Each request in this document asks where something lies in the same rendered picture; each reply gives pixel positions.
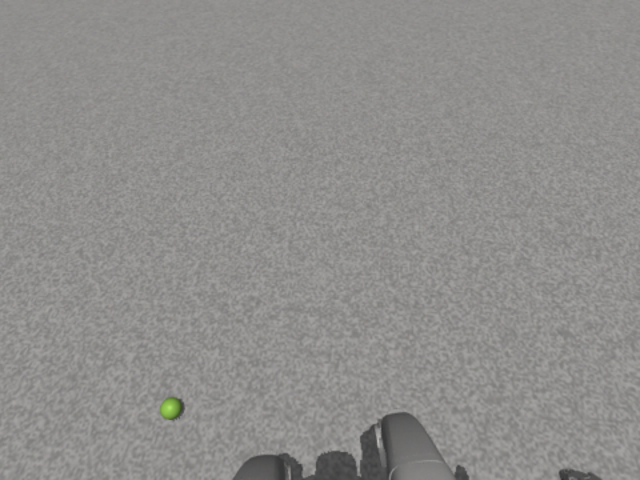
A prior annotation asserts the ball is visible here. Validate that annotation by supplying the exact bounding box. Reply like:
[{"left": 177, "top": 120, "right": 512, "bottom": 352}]
[{"left": 160, "top": 397, "right": 182, "bottom": 420}]

